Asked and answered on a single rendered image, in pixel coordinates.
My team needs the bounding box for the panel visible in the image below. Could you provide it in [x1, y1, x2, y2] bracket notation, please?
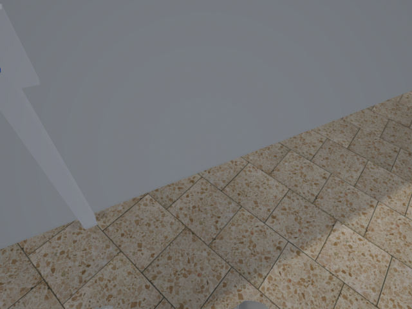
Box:
[0, 4, 97, 230]

